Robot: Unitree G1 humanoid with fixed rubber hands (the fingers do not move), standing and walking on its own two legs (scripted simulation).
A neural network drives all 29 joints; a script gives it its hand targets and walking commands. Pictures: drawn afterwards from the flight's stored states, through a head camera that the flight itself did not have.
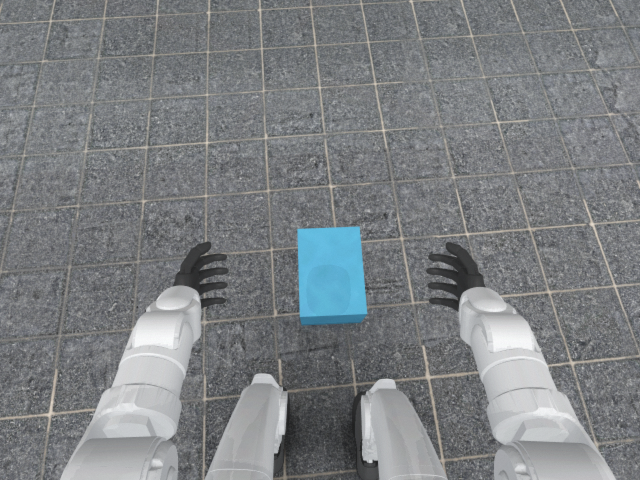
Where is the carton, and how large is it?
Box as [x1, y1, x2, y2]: [297, 227, 366, 324]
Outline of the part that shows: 359,227 297,229 299,306 301,324 360,322 366,314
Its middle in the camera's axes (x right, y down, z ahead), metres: +0.03 +0.10 +1.06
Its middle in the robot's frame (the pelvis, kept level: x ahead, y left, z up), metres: +0.51 -0.01 -0.62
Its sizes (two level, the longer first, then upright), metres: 0.234 0.167 0.149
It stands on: the floor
